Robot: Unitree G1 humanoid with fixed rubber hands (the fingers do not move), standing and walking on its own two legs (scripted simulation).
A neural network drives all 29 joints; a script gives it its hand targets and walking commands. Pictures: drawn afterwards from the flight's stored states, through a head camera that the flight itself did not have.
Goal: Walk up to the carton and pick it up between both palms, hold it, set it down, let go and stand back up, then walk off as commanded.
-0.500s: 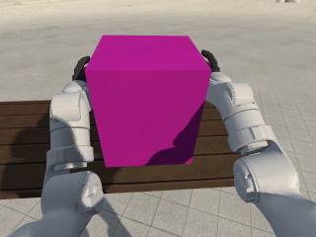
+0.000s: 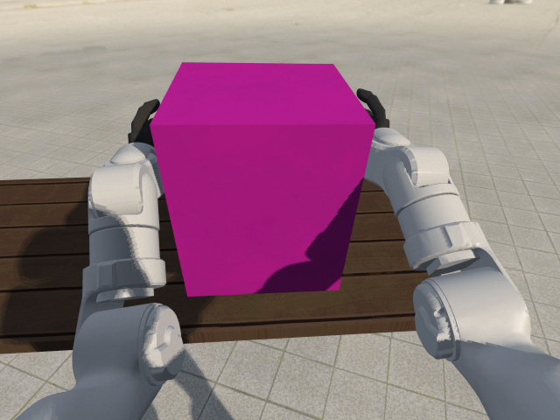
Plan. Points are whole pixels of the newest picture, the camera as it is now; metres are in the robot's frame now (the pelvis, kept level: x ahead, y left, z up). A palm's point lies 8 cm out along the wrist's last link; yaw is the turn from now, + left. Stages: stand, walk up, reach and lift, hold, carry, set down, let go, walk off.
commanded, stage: hold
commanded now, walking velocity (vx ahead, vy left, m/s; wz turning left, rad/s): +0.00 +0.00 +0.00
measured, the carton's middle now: (261, 178) +0.38 +0.01 +0.24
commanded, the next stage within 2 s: none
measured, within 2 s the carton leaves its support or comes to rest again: neither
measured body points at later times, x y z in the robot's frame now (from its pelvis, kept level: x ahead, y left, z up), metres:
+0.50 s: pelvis +0.00 +0.00 +0.00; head -0.08 +0.00 +0.44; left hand +0.39 +0.17 +0.28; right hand +0.39 -0.14 +0.28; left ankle +0.05 +0.15 -0.74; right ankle +0.01 -0.11 -0.74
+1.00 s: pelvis +0.00 +0.00 +0.00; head -0.08 +0.00 +0.44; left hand +0.39 +0.17 +0.28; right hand +0.40 -0.14 +0.28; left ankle +0.05 +0.15 -0.74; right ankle +0.01 -0.11 -0.74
